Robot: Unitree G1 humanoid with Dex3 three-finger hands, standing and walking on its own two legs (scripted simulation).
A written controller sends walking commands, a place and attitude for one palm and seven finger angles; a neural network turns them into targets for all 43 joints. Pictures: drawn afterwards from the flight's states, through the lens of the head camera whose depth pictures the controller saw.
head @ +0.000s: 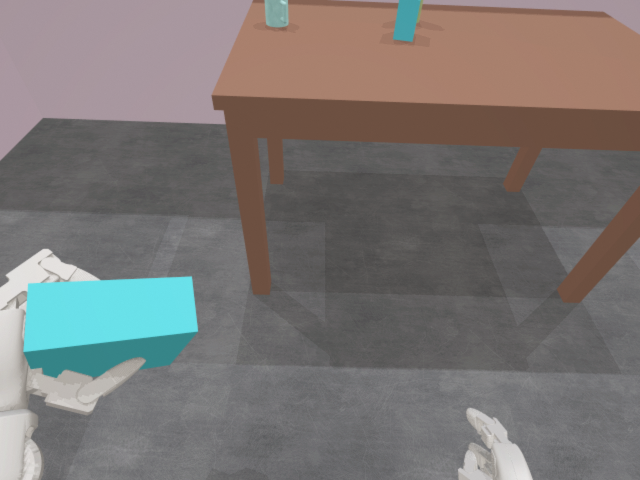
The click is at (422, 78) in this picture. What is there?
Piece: table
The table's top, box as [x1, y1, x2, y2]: [211, 0, 639, 124]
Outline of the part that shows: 211,95 214,109 639,124 639,35 604,12 598,11 422,4 419,21 416,23 413,40 410,42 394,40 392,38 398,3 337,0 288,0 289,23 284,27 270,27 265,23 264,0 253,0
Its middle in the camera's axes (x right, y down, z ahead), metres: +0.41 -0.59 +1.20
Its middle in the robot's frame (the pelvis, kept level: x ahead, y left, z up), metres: +1.31 -0.33 +0.03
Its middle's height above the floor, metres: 0.80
